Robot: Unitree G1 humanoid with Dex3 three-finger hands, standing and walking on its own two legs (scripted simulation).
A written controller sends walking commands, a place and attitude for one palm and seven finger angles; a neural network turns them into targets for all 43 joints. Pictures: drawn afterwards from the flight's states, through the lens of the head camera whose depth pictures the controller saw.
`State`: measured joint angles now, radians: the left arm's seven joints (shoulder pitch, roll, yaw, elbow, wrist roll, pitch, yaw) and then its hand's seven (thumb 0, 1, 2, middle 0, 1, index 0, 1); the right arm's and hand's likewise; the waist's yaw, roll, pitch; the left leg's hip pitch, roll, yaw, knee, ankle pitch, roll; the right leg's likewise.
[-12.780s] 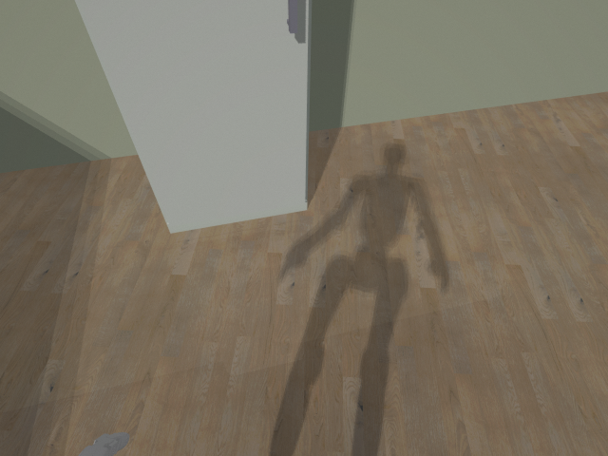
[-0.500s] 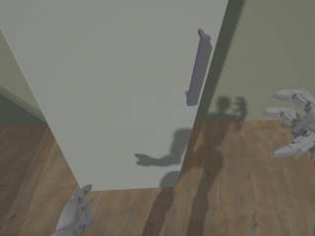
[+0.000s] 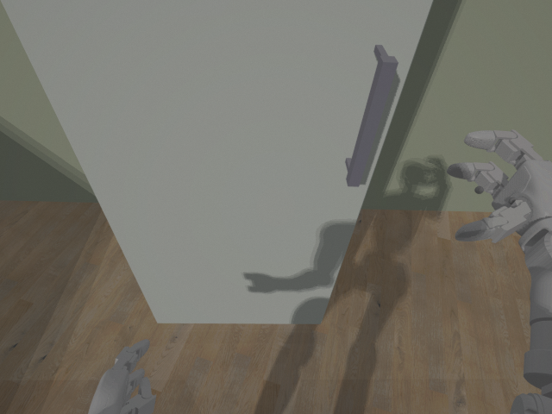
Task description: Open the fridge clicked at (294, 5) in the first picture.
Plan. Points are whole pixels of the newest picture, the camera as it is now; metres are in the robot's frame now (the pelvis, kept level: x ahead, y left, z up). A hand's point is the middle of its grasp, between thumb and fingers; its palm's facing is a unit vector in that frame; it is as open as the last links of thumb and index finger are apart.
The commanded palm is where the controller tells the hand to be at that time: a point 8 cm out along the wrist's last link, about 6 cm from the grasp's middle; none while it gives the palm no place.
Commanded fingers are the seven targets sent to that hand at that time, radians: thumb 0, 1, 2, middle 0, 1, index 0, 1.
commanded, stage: move the hooked fingers beside the handle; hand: right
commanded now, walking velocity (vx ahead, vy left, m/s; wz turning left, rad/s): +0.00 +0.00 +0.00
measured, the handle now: (365, 122) +0.53 -0.12 +0.18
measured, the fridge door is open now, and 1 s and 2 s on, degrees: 0 0 0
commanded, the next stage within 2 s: feel for the door with the fingertips in 1.68 s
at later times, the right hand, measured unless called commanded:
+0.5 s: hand (438, 161) +0.42 -0.20 +0.19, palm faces -0.03 +1.00 +0.00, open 14.0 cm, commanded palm +0.41 -0.25 +0.19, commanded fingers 0.00 0.50 -0.30 0.30 1.20 0.30 1.20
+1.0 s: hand (404, 135) +0.48 -0.17 +0.19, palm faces -0.04 +1.00 +0.02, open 14.0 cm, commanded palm +0.45 -0.23 +0.19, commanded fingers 0.00 0.50 -0.30 0.30 1.20 0.30 1.20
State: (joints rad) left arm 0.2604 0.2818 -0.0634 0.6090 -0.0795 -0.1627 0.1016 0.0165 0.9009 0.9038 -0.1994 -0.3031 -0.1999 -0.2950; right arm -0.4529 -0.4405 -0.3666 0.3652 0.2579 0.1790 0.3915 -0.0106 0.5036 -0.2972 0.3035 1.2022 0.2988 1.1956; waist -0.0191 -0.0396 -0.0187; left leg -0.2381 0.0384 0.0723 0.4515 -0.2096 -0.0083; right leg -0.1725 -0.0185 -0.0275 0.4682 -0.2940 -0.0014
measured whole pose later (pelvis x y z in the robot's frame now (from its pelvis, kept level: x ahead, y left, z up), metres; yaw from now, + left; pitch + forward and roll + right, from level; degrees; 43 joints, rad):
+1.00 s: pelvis +0.00 +0.00 +0.00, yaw +2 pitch +6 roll +0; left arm 0.38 0.28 -0.03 0.69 -0.04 -0.10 0.07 0.01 0.90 0.90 -0.20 -0.30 -0.20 -0.30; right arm -0.96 -0.45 -0.34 1.04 0.13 -0.05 0.25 -0.01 0.50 -0.30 0.30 1.20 0.30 1.20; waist 0.09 -0.02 -0.03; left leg -0.38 0.03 0.04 0.47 -0.19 -0.01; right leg -0.30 -0.02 -0.06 0.50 -0.29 -0.01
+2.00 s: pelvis +0.00 +0.00 -0.01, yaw +1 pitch +6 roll +1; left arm 0.38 0.28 -0.03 0.68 -0.05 -0.09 0.06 0.01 0.90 0.90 -0.20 -0.30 -0.20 -0.30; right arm -0.93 -0.40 -0.29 0.96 0.15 -0.04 0.22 -0.01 0.50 -0.30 0.30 1.20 0.30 1.20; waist 0.07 -0.02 -0.04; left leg -0.40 0.03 0.05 0.50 -0.21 -0.01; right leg -0.33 -0.03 -0.04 0.54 -0.31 -0.01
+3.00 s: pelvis -0.01 +0.00 -0.01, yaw +2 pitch +8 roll +1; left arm 0.43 0.28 -0.02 0.70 -0.03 -0.11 0.04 0.01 0.90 0.90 -0.20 -0.30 -0.20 -0.29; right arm -1.05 -0.44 -0.31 1.14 0.11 -0.12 0.19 -0.01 0.50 -0.30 0.34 1.23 0.33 1.22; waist 0.11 -0.02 -0.04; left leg -0.46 0.03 0.05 0.52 -0.20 -0.01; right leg -0.40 -0.03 -0.05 0.57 -0.31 -0.01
